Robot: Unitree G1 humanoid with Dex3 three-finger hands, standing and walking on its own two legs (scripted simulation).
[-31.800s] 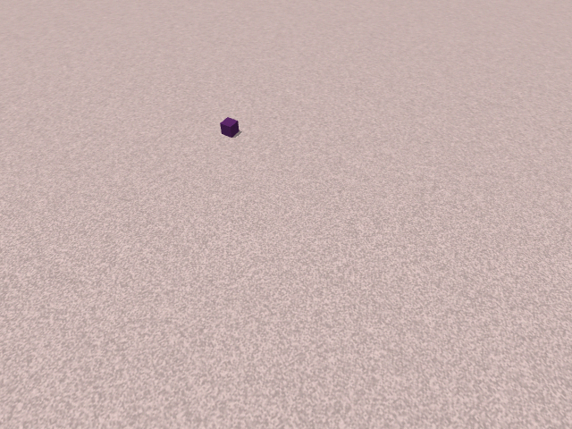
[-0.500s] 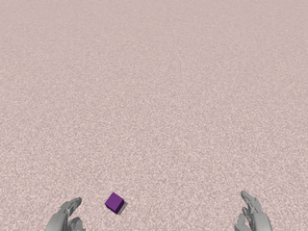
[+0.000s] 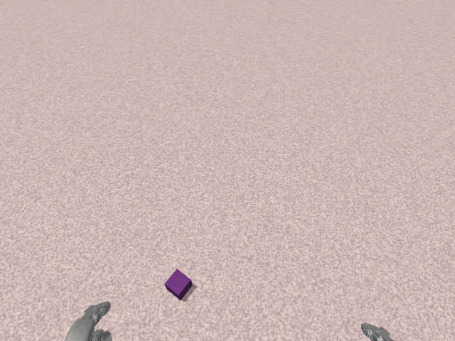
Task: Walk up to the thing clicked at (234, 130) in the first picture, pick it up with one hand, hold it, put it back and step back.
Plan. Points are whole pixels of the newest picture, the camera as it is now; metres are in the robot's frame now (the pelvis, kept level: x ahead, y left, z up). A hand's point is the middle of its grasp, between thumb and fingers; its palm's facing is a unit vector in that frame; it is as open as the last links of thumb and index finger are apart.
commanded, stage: stand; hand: left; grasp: from above
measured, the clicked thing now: (178, 284) +0.43 +0.22 -0.70
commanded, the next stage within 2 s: none
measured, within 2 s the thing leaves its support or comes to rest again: neither
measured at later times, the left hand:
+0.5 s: hand out of the picture +0.05 +0.24 -0.13, palm faces +0.03 -0.94 -0.33, open 7.4 cm
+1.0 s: hand out of the picture +0.07 +0.23 -0.12, palm faces +0.02 -0.94 -0.34, open 7.4 cm
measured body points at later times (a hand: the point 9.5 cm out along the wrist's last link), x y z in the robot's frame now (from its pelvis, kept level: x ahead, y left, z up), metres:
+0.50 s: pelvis +0.00 +0.00 +0.04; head +0.00 +0.00 +0.49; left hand +0.04 +0.29 -0.10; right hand +0.08 -0.27 -0.10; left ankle +0.01 +0.12 -0.71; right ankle +0.01 -0.14 -0.71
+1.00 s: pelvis +0.01 -0.01 +0.04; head +0.02 -0.02 +0.49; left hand +0.06 +0.28 -0.10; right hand +0.07 -0.30 -0.10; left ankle +0.01 +0.12 -0.71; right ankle +0.01 -0.14 -0.71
